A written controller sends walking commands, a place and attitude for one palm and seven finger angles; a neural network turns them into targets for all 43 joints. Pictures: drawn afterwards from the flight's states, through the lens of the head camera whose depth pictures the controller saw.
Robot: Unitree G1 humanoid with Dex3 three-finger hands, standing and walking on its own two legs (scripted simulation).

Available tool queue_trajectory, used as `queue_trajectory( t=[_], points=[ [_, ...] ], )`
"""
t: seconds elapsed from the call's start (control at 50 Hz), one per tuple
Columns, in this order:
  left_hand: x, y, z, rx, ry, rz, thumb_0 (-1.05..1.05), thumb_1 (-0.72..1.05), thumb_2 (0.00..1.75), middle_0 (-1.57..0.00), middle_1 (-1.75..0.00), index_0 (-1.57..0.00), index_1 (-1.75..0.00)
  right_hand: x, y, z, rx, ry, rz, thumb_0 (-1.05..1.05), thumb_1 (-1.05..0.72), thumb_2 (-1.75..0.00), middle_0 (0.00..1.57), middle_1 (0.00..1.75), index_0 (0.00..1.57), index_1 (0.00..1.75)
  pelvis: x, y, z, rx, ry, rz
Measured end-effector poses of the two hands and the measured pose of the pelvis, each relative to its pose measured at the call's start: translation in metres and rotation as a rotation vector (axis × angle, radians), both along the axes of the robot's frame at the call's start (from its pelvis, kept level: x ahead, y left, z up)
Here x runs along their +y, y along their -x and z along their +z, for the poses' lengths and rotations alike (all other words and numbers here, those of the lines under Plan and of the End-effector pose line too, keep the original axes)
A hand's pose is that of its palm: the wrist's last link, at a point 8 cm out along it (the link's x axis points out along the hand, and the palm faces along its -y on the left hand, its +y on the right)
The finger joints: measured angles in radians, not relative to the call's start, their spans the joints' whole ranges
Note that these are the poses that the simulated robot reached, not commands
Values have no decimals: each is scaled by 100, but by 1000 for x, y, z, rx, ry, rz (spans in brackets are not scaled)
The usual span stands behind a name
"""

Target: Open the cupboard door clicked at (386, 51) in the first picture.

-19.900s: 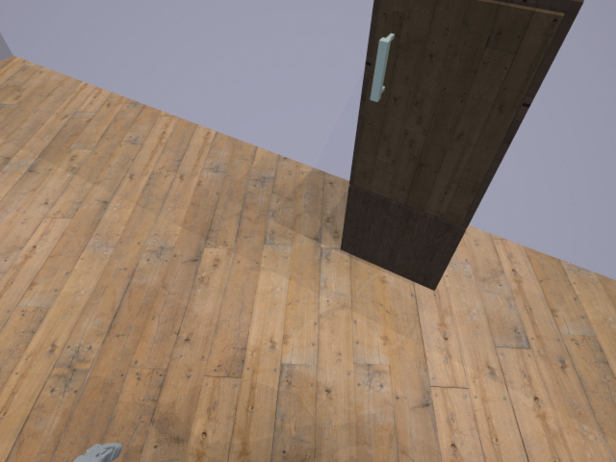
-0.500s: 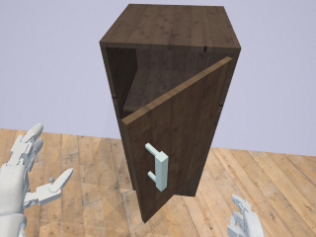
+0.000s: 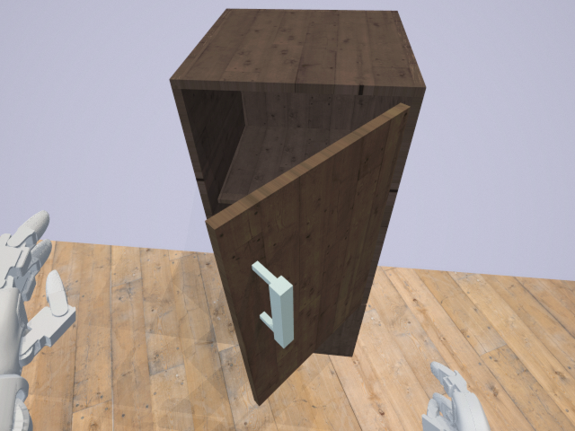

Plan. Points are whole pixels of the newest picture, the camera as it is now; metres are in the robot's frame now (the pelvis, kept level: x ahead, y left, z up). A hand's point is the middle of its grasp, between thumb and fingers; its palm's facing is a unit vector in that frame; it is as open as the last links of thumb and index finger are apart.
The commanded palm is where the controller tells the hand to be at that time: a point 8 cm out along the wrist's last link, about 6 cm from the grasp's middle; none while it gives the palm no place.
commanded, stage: draw the hand back to the body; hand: left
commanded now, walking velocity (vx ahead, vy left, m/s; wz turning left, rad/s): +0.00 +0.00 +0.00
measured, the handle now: (272, 305) +0.28 +0.06 +0.04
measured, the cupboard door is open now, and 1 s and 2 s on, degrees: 50 50 50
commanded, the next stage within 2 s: step back with the hand held close in 0.04 s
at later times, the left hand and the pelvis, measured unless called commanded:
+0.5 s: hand (77, 317) +0.18 +0.26 +0.14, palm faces +0.30 -0.81 -0.51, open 7.4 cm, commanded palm +0.12 +0.30 +0.17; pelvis -0.03 +0.01 +0.00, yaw -2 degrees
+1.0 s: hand out of the picture +0.06 +0.29 +0.15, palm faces +0.48 -0.75 -0.45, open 7.4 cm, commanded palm +0.01 +0.33 +0.17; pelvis -0.12 +0.03 -0.03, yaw +2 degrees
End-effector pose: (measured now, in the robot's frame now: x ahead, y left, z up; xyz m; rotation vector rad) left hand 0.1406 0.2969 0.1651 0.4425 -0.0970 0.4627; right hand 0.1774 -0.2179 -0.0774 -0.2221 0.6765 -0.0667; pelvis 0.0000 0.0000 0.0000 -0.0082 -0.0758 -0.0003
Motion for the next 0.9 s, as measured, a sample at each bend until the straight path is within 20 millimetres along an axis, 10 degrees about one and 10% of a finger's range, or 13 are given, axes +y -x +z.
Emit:
queue_trajectory(
  t=[0.48,0.9],
  points=[
    [-4,-8,-1,65,-108,-143,1,89,90,-21,-30,-21,-30,-23,34,5,46,35,-137,1,-90,-89,21,30,20,30,7,26,-2,77,3,-39],
    [28,99,5,-103,-194,-51,1,89,90,-22,-30,-22,-30,12,124,-18,57,33,-57,1,-90,-89,21,30,20,30,21,107,-23,45,21,44]
  ],
)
